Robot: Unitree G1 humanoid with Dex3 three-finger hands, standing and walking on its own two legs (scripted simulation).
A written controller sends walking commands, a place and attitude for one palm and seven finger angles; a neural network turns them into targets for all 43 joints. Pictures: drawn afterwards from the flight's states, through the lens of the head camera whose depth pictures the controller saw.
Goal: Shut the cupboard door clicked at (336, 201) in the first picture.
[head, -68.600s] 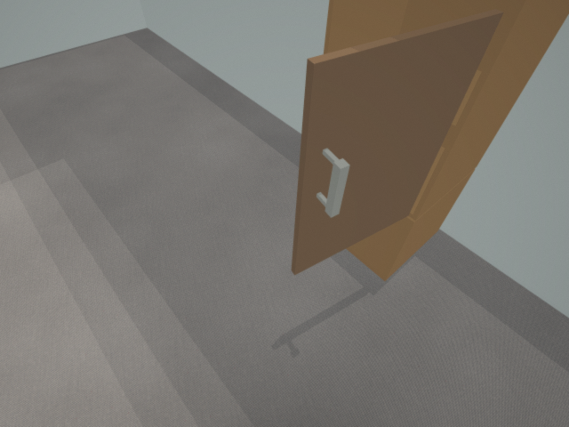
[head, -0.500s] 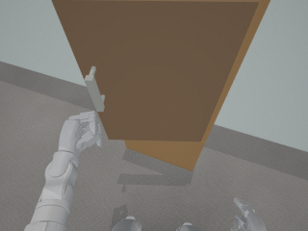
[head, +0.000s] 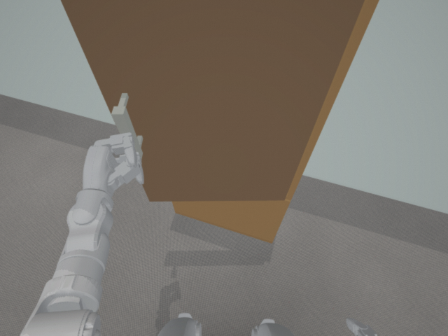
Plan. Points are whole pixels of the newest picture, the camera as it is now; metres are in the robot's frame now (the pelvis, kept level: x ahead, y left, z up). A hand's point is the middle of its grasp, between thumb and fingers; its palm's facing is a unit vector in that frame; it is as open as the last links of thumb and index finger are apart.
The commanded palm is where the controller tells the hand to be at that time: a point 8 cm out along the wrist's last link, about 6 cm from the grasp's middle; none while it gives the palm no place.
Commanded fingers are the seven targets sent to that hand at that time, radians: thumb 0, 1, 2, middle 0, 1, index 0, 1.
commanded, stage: bring the fist close to the handle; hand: left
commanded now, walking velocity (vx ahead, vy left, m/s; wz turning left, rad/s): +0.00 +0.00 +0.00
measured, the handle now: (130, 128) +0.49 +0.20 +0.07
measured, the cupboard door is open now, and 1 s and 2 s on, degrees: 19 11 0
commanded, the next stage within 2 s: push the door shut along its arc in 0.16 s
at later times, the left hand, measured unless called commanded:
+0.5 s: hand (137, 158) +0.41 +0.17 +0.07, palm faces -0.04 -1.00 -0.03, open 3.1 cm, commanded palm +0.39 +0.22 +0.07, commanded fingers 0.00 0.90 0.90 -1.30 -1.50 -1.30 -1.50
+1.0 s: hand (147, 135) +0.47 +0.16 +0.07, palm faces -0.15 -0.99 -0.01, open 3.1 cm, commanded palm +0.46 +0.21 +0.07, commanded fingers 0.00 0.90 0.90 -1.30 -1.50 -1.30 -1.50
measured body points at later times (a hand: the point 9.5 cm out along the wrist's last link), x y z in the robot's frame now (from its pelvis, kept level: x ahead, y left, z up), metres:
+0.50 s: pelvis -0.01 +0.00 +0.00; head +0.06 +0.01 +0.44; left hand +0.40 +0.23 +0.08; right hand +0.11 -0.26 -0.11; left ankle +0.04 +0.10 -0.68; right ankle +0.02 -0.10 -0.68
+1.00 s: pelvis -0.01 +0.00 -0.02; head +0.09 +0.01 +0.42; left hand +0.47 +0.22 +0.08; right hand +0.03 -0.27 -0.13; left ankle +0.04 +0.10 -0.68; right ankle +0.02 -0.10 -0.68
